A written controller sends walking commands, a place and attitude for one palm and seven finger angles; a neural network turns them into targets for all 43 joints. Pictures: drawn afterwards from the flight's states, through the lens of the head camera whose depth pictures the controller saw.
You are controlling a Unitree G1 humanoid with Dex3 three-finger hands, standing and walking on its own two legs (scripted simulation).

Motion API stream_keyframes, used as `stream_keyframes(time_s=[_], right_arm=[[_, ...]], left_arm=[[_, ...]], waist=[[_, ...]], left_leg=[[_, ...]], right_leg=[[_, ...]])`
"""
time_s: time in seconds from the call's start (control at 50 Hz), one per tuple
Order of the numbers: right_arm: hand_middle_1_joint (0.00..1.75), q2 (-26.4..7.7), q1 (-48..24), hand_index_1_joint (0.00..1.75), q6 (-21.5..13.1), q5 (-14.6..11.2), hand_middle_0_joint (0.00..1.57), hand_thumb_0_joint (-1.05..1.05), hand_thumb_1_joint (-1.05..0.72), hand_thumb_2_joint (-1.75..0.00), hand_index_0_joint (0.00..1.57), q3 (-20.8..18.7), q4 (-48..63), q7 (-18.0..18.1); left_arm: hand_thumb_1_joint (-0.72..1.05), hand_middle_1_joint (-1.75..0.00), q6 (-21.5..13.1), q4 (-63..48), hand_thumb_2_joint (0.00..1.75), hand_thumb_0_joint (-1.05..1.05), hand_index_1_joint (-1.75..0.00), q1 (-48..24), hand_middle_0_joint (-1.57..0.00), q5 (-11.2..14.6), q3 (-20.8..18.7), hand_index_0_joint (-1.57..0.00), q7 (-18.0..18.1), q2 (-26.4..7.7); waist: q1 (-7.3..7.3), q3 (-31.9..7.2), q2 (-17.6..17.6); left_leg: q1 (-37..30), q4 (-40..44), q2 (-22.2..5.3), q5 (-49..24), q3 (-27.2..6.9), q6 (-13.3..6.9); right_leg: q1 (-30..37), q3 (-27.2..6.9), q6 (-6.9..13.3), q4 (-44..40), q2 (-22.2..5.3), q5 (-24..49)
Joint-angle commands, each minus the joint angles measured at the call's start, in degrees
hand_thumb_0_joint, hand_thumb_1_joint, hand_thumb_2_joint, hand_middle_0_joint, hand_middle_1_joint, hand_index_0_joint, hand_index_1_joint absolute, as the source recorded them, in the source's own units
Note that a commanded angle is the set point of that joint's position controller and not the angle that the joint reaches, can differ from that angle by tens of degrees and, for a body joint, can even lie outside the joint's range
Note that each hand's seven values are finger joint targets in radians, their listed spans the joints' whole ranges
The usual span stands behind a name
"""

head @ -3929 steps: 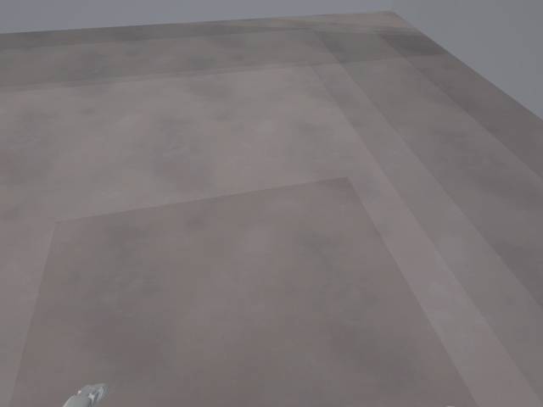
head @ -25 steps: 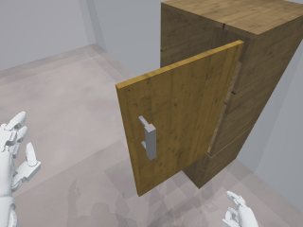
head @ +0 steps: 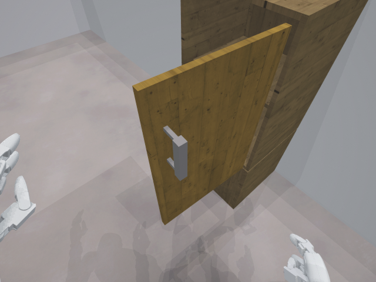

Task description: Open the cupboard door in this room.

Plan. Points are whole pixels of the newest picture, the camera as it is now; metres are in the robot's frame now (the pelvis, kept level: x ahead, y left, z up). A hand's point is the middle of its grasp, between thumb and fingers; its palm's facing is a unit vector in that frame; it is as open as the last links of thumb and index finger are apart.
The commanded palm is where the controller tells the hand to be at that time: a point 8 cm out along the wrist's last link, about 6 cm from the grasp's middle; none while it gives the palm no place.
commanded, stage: step back with the hand held close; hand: left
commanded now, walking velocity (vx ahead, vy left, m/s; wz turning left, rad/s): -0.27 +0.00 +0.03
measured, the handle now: (174, 153) +0.36 +0.05 +0.08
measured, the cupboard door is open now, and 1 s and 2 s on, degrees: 86 86 86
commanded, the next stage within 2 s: stop stepping back and stand still in 0.76 s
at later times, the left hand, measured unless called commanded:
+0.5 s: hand out of the picture +0.12 +0.27 +0.15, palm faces +0.44 -0.78 -0.44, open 7.4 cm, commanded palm +0.04 +0.31 +0.18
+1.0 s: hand out of the picture +0.00 +0.21 +0.17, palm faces +0.27 -0.79 -0.54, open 7.4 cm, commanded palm -0.07 +0.26 +0.18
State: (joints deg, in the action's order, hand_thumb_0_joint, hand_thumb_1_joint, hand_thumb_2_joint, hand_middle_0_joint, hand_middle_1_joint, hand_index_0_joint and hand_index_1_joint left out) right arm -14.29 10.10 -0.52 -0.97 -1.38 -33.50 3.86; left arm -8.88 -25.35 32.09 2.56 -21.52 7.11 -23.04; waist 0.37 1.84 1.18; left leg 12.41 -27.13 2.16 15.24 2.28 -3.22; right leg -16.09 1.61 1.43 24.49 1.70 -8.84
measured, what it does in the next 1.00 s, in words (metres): walks backwards: right foot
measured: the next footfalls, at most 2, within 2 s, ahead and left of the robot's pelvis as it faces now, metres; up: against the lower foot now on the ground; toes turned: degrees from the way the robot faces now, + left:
right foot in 0.94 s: -0.32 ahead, -0.12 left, +0.00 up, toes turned -4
left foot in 1.16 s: -0.15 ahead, +0.06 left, +0.00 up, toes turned +1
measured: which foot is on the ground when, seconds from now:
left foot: down 0.00-0.92, up 0.94-1.00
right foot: down 0.00-0.52, up 0.54-0.92, down 0.94-1.00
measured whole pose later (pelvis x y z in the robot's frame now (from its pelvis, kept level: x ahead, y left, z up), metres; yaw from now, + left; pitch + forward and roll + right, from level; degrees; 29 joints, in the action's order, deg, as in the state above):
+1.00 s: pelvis -0.22 -0.03 -0.02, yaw -2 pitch +5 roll -1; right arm -9.6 6.2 -5.5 0.6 1.7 -34.7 1.6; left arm -13.3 -38.1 34.7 4.7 -28.1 7.0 -30.2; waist 0.3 1.7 -2.2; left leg 38.0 -38.7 -2.0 11.1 0.3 1.3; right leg -5.9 2.4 2.8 26.5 3.3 -25.7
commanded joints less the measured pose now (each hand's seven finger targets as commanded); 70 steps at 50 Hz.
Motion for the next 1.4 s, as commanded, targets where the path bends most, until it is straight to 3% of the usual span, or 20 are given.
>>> stream_keyframes(time_s=[0.0,0.22,0.28,0.36,0.42,0.46,0.5,0.54,0.62,0.84,0.88,0.92,0.94,0.98,1.04,1.12,1.18,1.22,1.34,1.38], right_arm=[[0.30,-6.1,-5.9,0.30,-3.0,0.0,0.20,0.00,-0.90,-0.90,0.20,-2.0,10.4,0.9],[0.30,-6.6,-2.8,0.30,-4.9,2.3,0.20,0.00,-0.90,-0.90,0.20,-2.3,10.2,1.3],[0.30,-6.2,-1.9,0.30,-5.4,1.1,0.20,0.00,-0.90,-0.90,0.20,-2.2,9.8,0.7],[0.30,-5.0,-1.7,0.30,-5.3,0.6,0.20,0.00,-0.90,-0.90,0.20,-2.2,8.7,-0.1],[0.30,-4.0,-2.5,0.30,-5.4,0.7,0.20,0.00,-0.90,-0.90,0.20,-1.3,8.5,0.0],[0.30,-4.9,-3.3,0.30,-5.6,0.7,0.20,0.00,-0.90,-0.90,0.20,-1.3,8.5,0.4],[0.30,-6.4,-5.4,0.30,-6.3,1.3,0.20,0.00,-0.90,-0.90,0.20,-2.0,8.8,1.1],[0.30,-5.1,-3.6,0.30,-8.0,2.5,0.20,0.00,-0.90,-0.90,0.20,-2.2,8.2,0.8],[0.30,-5.1,-2.6,0.30,-10.4,1.8,0.20,0.00,-0.90,-0.90,0.20,-2.7,5.0,0.3],[0.30,-3.6,-6.5,0.30,-10.4,2.0,0.20,0.00,-0.90,-0.90,0.20,-0.8,5.6,-1.5],[0.30,-2.6,-6.6,0.30,-8.8,1.7,0.20,0.00,-0.90,-0.90,0.20,-0.3,7.1,-1.9],[0.30,-2.1,-7.3,0.30,-6.5,1.1,0.20,0.00,-0.90,-0.90,0.20,0.5,7.8,-1.7],[0.30,-2.8,-6.5,0.30,-6.3,1.3,0.20,0.00,-0.90,-0.90,0.20,0.7,7.7,-1.7],[0.30,-2.3,-4.8,0.30,-6.8,-0.4,0.20,0.00,-0.90,-0.90,0.20,0.0,6.8,-1.5],[0.30,-2.7,-4.9,0.30,-6.8,0.1,0.20,0.00,-0.90,-0.90,0.20,0.5,5.7,-0.1],[0.30,-5.6,-2.4,0.30,-8.1,0.0,0.20,0.00,-0.90,-0.90,0.20,-0.8,3.3,1.2],[0.30,-6.7,0.3,0.30,-8.8,-0.3,0.20,0.00,-0.90,-0.90,0.20,-1.6,5.1,0.2],[0.30,-5.2,-1.4,0.30,-10.2,1.2,0.20,0.00,-0.90,-0.90,0.20,-1.2,4.0,-0.3],[0.30,-3.6,-4.4,0.30,-10.0,0.7,0.20,0.00,-0.90,-0.90,0.20,0.0,7.3,0.2],[0.30,-3.1,-3.3,0.30,-8.6,0.9,0.20,0.00,-0.90,-0.90,0.20,-0.4,7.8,0.2]], left_arm=[[0.90,-0.30,-4.8,-16.8,0.90,0.00,-0.30,-0.6,-0.20,-0.3,-11.9,-0.20,2.5,-13.3],[0.90,-0.30,-5.5,-13.0,0.90,0.00,-0.30,-4.4,-0.20,-3.0,-9.0,-0.20,3.3,-8.0],[0.90,-0.30,-5.9,-12.4,0.90,0.00,-0.30,-5.8,-0.20,-2.4,-8.9,-0.20,3.1,-8.6],[0.90,-0.30,-6.6,-15.8,0.90,0.00,-0.30,-7.4,-0.20,-1.7,-9.1,-0.20,3.1,-10.9],[0.90,-0.30,-7.2,-17.0,0.90,0.00,-0.30,-4.2,-0.20,-1.4,-11.5,-0.20,3.8,-12.8],[0.90,-0.30,-7.5,-19.0,0.90,0.00,-0.30,-3.0,-0.20,-1.1,-12.8,-0.20,3.8,-13.4],[0.90,-0.30,-8.5,-19.3,0.90,0.00,-0.30,-1.1,-0.20,-1.6,-15.6,-0.20,4.1,-14.4],[0.90,-0.30,-9.2,-20.2,0.90,0.00,-0.30,-3.4,-0.20,-2.3,-15.4,-0.20,4.0,-13.6],[0.90,-0.30,-7.9,-16.8,0.90,0.00,-0.30,-3.4,-0.20,-0.9,-10.1,-0.20,4.0,-8.9],[0.90,-0.30,-7.0,-24.2,0.90,0.00,-0.30,-3.5,-0.20,2.4,-12.6,-0.20,2.2,-13.8],[0.90,-0.30,-8.0,-25.5,0.90,0.00,-0.30,2.7,-0.20,3.0,-16.2,-0.20,1.7,-16.6],[0.90,-0.30,-8.3,-25.3,0.90,0.00,-0.30,6.3,-0.20,3.1,-20.5,-0.20,2.1,-21.0],[0.90,-0.30,-8.1,-24.7,0.90,0.00,-0.30,4.1,-0.20,2.9,-21.7,-0.20,2.6,-21.8],[0.90,-0.30,-7.1,-18.5,0.90,0.00,-0.30,6.6,-0.20,2.1,-17.8,-0.20,1.9,-15.4],[0.90,-0.30,-5.4,-10.0,0.90,0.00,-0.30,2.1,-0.20,1.2,-14.6,-0.20,2.7,-12.9],[0.90,-0.30,-4.4,-5.8,0.90,0.00,-0.30,-8.5,-0.20,0.4,-7.0,-0.20,2.6,-9.7],[0.90,-0.30,-5.3,-9.9,0.90,0.00,-0.30,-12.4,-0.20,-0.5,-7.0,-0.20,3.1,-11.4],[0.90,-0.30,-5.8,-14.7,0.90,0.00,-0.30,-10.4,-0.20,-1.1,-6.9,-0.20,2.9,-12.0],[0.90,-0.30,-6.1,-17.3,0.90,0.00,-0.30,2.1,-0.20,-1.0,-14.5,-0.20,4.2,-14.8],[0.90,-0.30,-6.6,-12.2,0.90,0.00,-0.30,1.6,-0.20,-1.4,-14.4,-0.20,3.8,-13.8]], waist=[[-1.35,-12.4,4.2],[0.07,-1.9,5.1],[0.69,-4.3,-1.4],[0.84,-6.8,-9.7],[0.55,-8.8,-7.7],[0.51,-7.2,-0.5],[-0.80,-8.5,18.1],[0.09,-8.0,15.1],[-0.39,-8.0,4.1],[-2.27,-19.3,14.1],[-1.76,-17.3,8.6],[-2.22,-13.3,-6.6],[-1.81,-9.7,-6.4],[-0.13,-9.7,-8.2],[0.34,-6.2,-6.4],[2.08,-7.5,-5.8],[0.95,-13.1,4.2],[0.50,-9.7,4.5],[-1.27,-3.0,14.9],[-0.45,-0.3,5.2]], left_leg=[[7.5,4.6,-8.3,-16.5,-8.7,0.7],[30.1,11.5,-15.0,9.8,-14.9,-4.1],[21.7,1.3,-9.1,6.0,-10.5,-1.6],[7.6,-16.5,-1.9,9.4,-5.0,1.9],[5.2,-14.8,-2.9,7.9,-4.8,2.0],[6.4,-0.2,-5.3,5.0,-8.1,0.9],[21.4,12.7,-17.7,8.0,-20.7,-3.9],[28.6,20.0,-24.1,16.4,-24.4,-7.7],[5.5,10.4,-19.6,-10.3,-16.0,-5.4],[-4.5,15.5,-13.1,-11.7,-7.5,0.9],[-3.6,6.0,-6.8,-4.1,-2.1,3.6],[5.0,-19.9,-1.3,3.7,-0.4,5.7],[13.8,-29.5,-2.0,6.5,-2.6,5.6],[25.7,-32.3,-2.4,2.9,-2.7,4.8],[19.4,-19.7,-3.1,-0.4,1.9,4.1],[-2.9,-0.6,-0.4,-9.2,3.4,0.0],[-17.6,-1.2,-18.5,-44.7,-19.4,-10.9],[-8.5,6.1,-19.4,-33.7,-23.3,-9.5],[25.1,15.1,-10.6,20.9,-6.0,-1.2],[25.4,2.6,-5.6,18.5,-1.6,2.0]], right_leg=[[13.8,-6.0,-0.5,5.4,-5.3,17.7],[14.8,-5.3,-1.5,17.8,-1.4,-4.3],[8.4,-11.8,0.7,8.5,-5.8,7.3],[-7.5,-22.6,6.0,-7.7,-16.3,-10.1],[-7.5,-17.9,5.7,-5.8,-16.4,-7.3],[-7.0,-11.6,1.9,1.6,-9.6,-6.1],[5.5,-3.0,-2.1,21.9,0.2,-7.5],[8.1,-5.3,-2.3,42.5,2.1,-16.7],[-7.5,-3.8,-2.9,34.4,0.4,-20.2],[7.6,2.9,0.0,3.3,3.9,-18.0],[7.3,-0.1,1.4,-11.5,-1.4,-9.3],[-3.2,-17.1,5.9,-14.7,-19.8,-4.7],[-4.9,-17.9,7.7,-13.7,-23.2,-0.4],[9.6,-10.0,2.6,-2.9,-16.7,31.1],[10.3,-7.2,4.3,-1.1,-15.5,35.1],[4.2,-2.7,-2.7,10.7,-11.7,35.3],[-12.0,-1.9,-6.0,30.4,-2.1,-12.3],[-9.0,-4.0,-2.5,31.2,-2.9,-24.1],[18.0,3.3,-1.3,11.2,-2.0,-12.0],[13.6,-5.3,1.3,-0.7,-6.1,-16.6]])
